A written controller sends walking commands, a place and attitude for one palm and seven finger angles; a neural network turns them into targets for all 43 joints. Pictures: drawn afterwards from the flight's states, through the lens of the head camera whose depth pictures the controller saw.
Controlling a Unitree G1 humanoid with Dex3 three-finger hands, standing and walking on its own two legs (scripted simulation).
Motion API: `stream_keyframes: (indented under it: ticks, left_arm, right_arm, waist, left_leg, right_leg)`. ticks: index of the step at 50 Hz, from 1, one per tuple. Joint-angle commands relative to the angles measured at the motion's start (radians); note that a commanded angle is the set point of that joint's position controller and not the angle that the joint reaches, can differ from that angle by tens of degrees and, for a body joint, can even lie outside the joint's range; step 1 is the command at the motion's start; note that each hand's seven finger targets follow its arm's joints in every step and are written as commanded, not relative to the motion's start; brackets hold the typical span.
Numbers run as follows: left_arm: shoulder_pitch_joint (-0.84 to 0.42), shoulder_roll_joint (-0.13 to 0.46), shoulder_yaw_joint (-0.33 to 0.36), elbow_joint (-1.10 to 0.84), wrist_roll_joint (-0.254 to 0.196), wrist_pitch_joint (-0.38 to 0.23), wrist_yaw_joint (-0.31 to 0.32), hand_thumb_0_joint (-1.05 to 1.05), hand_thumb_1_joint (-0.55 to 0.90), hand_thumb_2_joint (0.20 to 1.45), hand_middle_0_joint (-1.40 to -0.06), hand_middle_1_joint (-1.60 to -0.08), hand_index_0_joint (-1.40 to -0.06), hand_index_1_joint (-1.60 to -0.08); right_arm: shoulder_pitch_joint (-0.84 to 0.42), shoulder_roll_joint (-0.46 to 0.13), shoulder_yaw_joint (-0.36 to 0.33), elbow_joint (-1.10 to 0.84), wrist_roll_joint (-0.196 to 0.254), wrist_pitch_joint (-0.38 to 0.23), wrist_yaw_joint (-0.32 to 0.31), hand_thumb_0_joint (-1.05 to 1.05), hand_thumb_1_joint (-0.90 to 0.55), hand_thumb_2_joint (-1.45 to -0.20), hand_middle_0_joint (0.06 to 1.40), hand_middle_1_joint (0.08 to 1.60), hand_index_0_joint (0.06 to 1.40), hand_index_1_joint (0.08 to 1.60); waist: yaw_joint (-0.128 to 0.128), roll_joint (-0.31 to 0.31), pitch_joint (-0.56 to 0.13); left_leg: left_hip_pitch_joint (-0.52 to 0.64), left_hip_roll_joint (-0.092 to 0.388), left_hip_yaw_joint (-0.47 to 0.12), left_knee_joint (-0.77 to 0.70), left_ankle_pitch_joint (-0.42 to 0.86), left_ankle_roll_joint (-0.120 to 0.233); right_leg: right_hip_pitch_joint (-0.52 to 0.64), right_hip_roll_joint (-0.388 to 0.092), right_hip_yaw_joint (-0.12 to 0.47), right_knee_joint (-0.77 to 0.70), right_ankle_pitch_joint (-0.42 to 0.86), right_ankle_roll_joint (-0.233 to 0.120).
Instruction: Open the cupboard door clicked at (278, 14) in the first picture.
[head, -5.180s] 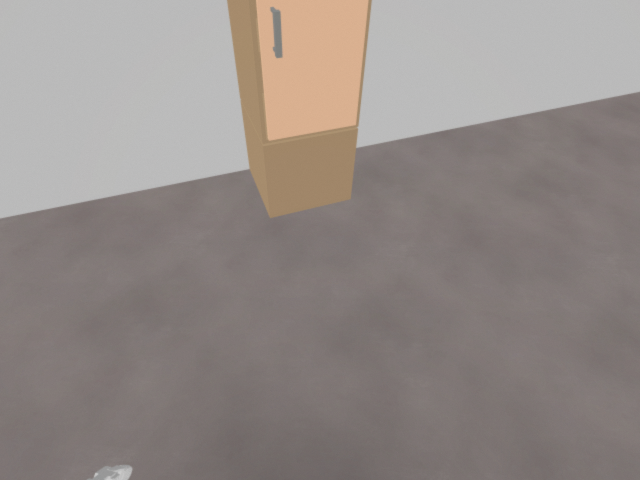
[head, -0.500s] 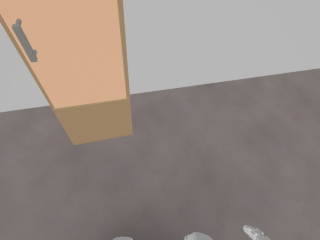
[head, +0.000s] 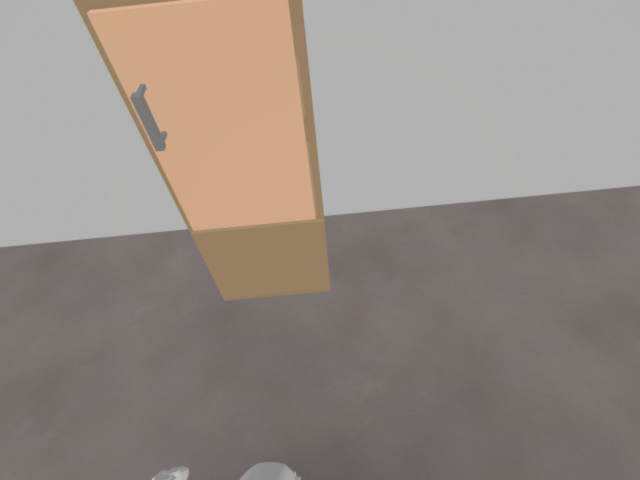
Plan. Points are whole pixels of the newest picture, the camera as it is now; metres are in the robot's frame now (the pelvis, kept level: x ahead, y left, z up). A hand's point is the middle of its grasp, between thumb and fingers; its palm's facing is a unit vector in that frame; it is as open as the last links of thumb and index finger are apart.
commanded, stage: take the last steps up to it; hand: left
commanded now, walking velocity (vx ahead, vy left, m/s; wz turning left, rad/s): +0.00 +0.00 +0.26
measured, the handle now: (151, 118) +0.80 +0.39 +0.04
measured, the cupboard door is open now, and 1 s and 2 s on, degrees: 0 0 0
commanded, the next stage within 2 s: come to a stop and stand still in 1.06 s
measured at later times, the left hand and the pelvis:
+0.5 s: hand out of the picture -0.03 +0.28 -0.18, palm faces +0.19 -0.96 -0.19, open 7.4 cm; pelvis +0.02 +0.08 +0.00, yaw +7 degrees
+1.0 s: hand (188, 398) +0.28 +0.25 -0.17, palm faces +0.16 -0.97 -0.18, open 7.4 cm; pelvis +0.20 +0.07 -0.01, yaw +8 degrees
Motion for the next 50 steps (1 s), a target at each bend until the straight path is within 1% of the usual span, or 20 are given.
stream_keyframes:
  ticks: [1,4,10,12,14,15,16,17,18,23,27,34,38,40,42,43,44,45,47,50]
  left_arm:
    - [0.052,0.197,0.058,-0.038,0.006,-0.028,0.017,0.000,0.900,0.900,-0.200,-0.300,-0.200,-0.300]
    - [0.116,0.220,0.065,-0.001,0.013,-0.030,0.015,0.000,0.900,0.900,-0.200,-0.300,-0.200,-0.300]
    - [0.173,0.253,0.084,0.067,0.021,-0.043,0.004,0.000,0.900,0.900,-0.200,-0.300,-0.200,-0.300]
    - [0.147,0.260,0.087,0.082,0.023,-0.043,0.001,0.000,0.900,0.900,-0.200,-0.300,-0.200,-0.300]
    - [0.105,0.251,0.084,0.092,0.014,-0.033,-0.005,0.000,0.900,0.900,-0.200,-0.300,-0.200,-0.300]
    - [0.089,0.216,0.076,0.088,0.005,-0.027,-0.011,0.000,0.900,0.900,-0.200,-0.300,-0.200,-0.300]
    - [0.075,0.141,0.063,0.065,0.000,-0.022,-0.019,0.000,0.900,0.900,-0.200,-0.300,-0.200,-0.300]
    - [-0.004,0.113,0.045,0.023,0.011,-0.021,-0.019,0.000,0.900,0.900,-0.200,-0.300,-0.200,-0.300]
    - [-0.029,0.123,0.048,0.019,0.013,-0.025,-0.025,0.000,0.900,0.900,-0.200,-0.300,-0.200,-0.300]
    - [0.091,0.101,0.039,0.126,0.018,-0.025,-0.039,0.000,0.900,0.900,-0.200,-0.300,-0.200,-0.300]
    - [0.072,0.103,0.039,0.126,0.011,-0.022,-0.031,0.000,0.900,0.900,-0.200,-0.300,-0.200,-0.300]
    - [-0.107,0.061,0.033,0.062,0.004,-0.031,-0.035,0.000,0.900,0.900,-0.200,-0.300,-0.200,-0.300]
    - [-0.156,0.040,0.031,0.037,0.001,-0.044,-0.037,0.000,0.900,0.900,-0.200,-0.300,-0.200,-0.300]
    - [-0.056,0.052,0.037,0.060,0.001,-0.052,-0.031,0.000,0.900,0.900,-0.200,-0.300,-0.200,-0.300]
    - [0.198,0.096,0.057,0.133,0.008,-0.069,-0.025,0.000,0.900,0.900,-0.200,-0.300,-0.200,-0.300]
    - [0.327,0.177,0.080,0.169,0.018,-0.086,-0.015,0.000,0.900,0.900,-0.200,-0.300,-0.200,-0.300]
    - [0.386,0.253,0.094,0.189,0.004,-0.085,-0.009,0.000,0.900,0.900,-0.200,-0.300,-0.200,-0.300]
    - [0.324,0.252,0.095,0.171,-0.013,-0.077,-0.006,0.000,0.900,0.900,-0.200,-0.300,-0.200,-0.300]
    - [0.133,0.165,0.073,0.122,-0.011,-0.072,0.002,0.000,0.900,0.900,-0.200,-0.300,-0.200,-0.300]
    - [0.053,0.068,0.038,0.120,0.000,-0.086,0.004,0.000,0.900,0.900,-0.200,-0.300,-0.200,-0.300]
  right_arm:
    - [-0.030,-0.048,-0.006,-0.063,0.000,-0.017,0.000,0.000,-0.900,-0.900,0.200,0.300,0.200,0.300]
    - [-0.066,-0.028,0.007,-0.059,0.001,-0.020,-0.003,0.000,-0.900,-0.900,0.200,0.300,0.200,0.300]
    - [-0.116,-0.025,0.019,-0.072,0.001,-0.047,0.015,0.000,-0.900,-0.900,0.200,0.300,0.200,0.300]
    - [-0.076,-0.014,0.023,-0.065,0.003,-0.058,0.016,0.000,-0.900,-0.900,0.200,0.300,0.200,0.300]
    - [0.037,-0.006,0.026,-0.021,0.002,-0.070,0.009,0.000,-0.900,-0.900,0.200,0.300,0.200,0.300]
    - [0.116,-0.051,0.018,0.003,0.003,-0.079,-0.002,0.000,-0.900,-0.900,0.200,0.300,0.200,0.300]
    - [0.187,-0.146,-0.006,0.017,-0.006,-0.082,-0.010,0.000,-0.900,-0.900,0.200,0.300,0.200,0.300]
    - [0.239,-0.187,-0.010,0.026,-0.007,-0.080,-0.019,0.000,-0.900,-0.900,0.200,0.300,0.200,0.300]
    - [0.205,-0.174,-0.001,0.023,-0.008,-0.080,-0.026,0.000,-0.900,-0.900,0.200,0.300,0.200,0.300]
    - [0.118,-0.045,0.042,0.020,0.004,-0.122,-0.038,0.000,-0.900,-0.900,0.200,0.300,0.200,0.300]
    - [0.203,-0.026,0.045,0.069,0.012,-0.141,-0.046,0.000,-0.900,-0.900,0.200,0.300,0.200,0.300]
    - [0.321,0.009,0.047,0.144,0.002,-0.153,-0.058,0.000,-0.900,-0.900,0.200,0.300,0.200,0.300]
    - [0.351,0.008,0.047,0.176,-0.005,-0.152,-0.061,0.000,-0.900,-0.900,0.200,0.300,0.200,0.300]
    - [0.331,-0.010,0.045,0.180,-0.001,-0.151,-0.062,0.000,-0.900,-0.900,0.200,0.300,0.200,0.300]
    - [0.296,-0.026,0.041,0.172,0.009,-0.153,-0.059,0.000,-0.900,-0.900,0.200,0.300,0.200,0.300]
    - [0.317,0.008,0.041,0.156,0.021,-0.156,-0.048,0.000,-0.900,-0.900,0.200,0.300,0.200,0.300]
    - [0.366,0.043,0.042,0.137,0.024,-0.159,-0.047,0.000,-0.900,-0.900,0.200,0.300,0.200,0.300]
    - [0.304,0.025,0.035,0.128,0.023,-0.148,-0.047,0.000,-0.900,-0.900,0.200,0.300,0.200,0.300]
    - [0.224,0.066,0.035,0.112,0.011,-0.131,-0.034,0.000,-0.900,-0.900,0.200,0.300,0.200,0.300]
    - [0.268,0.114,0.044,0.124,-0.006,-0.093,-0.027,0.000,-0.900,-0.900,0.200,0.300,0.200,0.300]
  waist:
    - [0.047,-0.233,-0.029]
    - [0.078,-0.231,-0.050]
    - [0.112,-0.244,-0.053]
    - [0.084,-0.234,-0.050]
    - [0.024,-0.184,-0.056]
    - [-0.015,-0.050,-0.075]
    - [-0.051,0.261,-0.074]
    - [-0.078,0.301,0.011]
    - [-0.059,0.181,0.061]
    - [0.030,0.032,0.081]
    - [0.032,0.035,0.056]
    - [-0.010,0.021,0.119]
    - [-0.016,0.033,0.130]
    - [0.035,0.040,0.080]
    - [0.149,-0.024,-0.049]
    - [0.186,-0.158,-0.161]
    - [0.151,-0.285,-0.272]
    - [0.144,-0.161,-0.201]
    - [0.078,-0.074,0.000]
    - [-0.005,-0.106,0.055]
  left_leg:
    - [-0.044,0.032,0.018,-0.049,-0.004,-0.016]
    - [-0.012,0.038,0.049,-0.186,-0.058,-0.016]
    - [0.034,0.062,0.086,-0.381,-0.114,0.019]
    - [0.130,0.061,0.106,-0.502,-0.116,0.034]
    - [0.376,0.018,0.170,-0.717,0.032,0.043]
    - [0.521,0.059,0.100,-0.807,0.015,0.058]
    - [0.593,0.280,-0.224,-0.924,-0.183,0.132]
    - [0.518,0.385,-0.364,-1.027,-0.227,0.214]
    - [0.451,0.401,-0.334,-1.041,-0.237,0.254]
    - [0.400,0.234,-0.099,-1.014,0.164,0.203]
    - [0.495,0.229,-0.044,-0.983,0.489,0.214]
    - [0.563,0.267,-0.037,-0.963,0.606,0.238]
    - [0.544,0.261,-0.002,-0.904,0.750,0.224]
    - [0.505,0.252,0.025,-0.789,0.962,0.210]
    - [0.382,0.195,0.068,-0.510,0.913,0.163]
    - [0.172,0.101,0.113,-0.225,0.589,0.120]
    - [0.002,-0.040,0.112,0.105,-0.163,0.082]
    - [-0.037,0.010,0.007,0.214,-0.182,0.102]
    - [-0.051,0.094,-0.005,0.195,-0.028,0.107]
    - [0.039,0.122,0.019,0.047,0.061,0.075]
  right_leg:
    - [0.073,-0.240,0.164,-0.218,0.234,-0.080]
    - [0.128,-0.263,0.174,-0.210,0.274,-0.100]
    - [0.138,-0.336,0.258,-0.289,-0.104,-0.121]
    - [0.073,-0.336,0.234,-0.272,-0.164,-0.108]
    - [-0.089,-0.255,0.119,-0.194,-0.244,-0.042]
    - [-0.204,-0.190,0.044,-0.053,-0.257,0.005]
    - [-0.397,-0.053,-0.066,0.238,-0.314,0.063]
    - [-0.511,-0.014,-0.013,0.419,-0.337,0.063]
    - [-0.527,-0.053,0.053,0.506,-0.287,0.045]
    - [-0.450,-0.067,0.074,0.608,-0.002,0.059]
    - [-0.481,-0.055,0.072,0.594,0.034,0.073]
    - [-0.521,-0.051,0.057,0.376,0.044,0.050]
    - [-0.397,-0.008,0.023,0.220,0.016,0.005]
    - [-0.216,0.043,-0.004,0.159,-0.002,-0.024]
    - [0.129,0.058,0.012,0.040,0.119,-0.045]
    - [0.375,-0.138,0.251,0.002,0.185,-0.127]
    - [0.475,-0.402,0.664,-0.138,0.375,-0.246]
    - [0.376,-0.409,0.659,-0.209,0.266,-0.276]
    - [0.032,-0.339,0.525,-0.308,-0.090,-0.209]
    - [-0.174,-0.230,0.267,-0.353,0.032,-0.140]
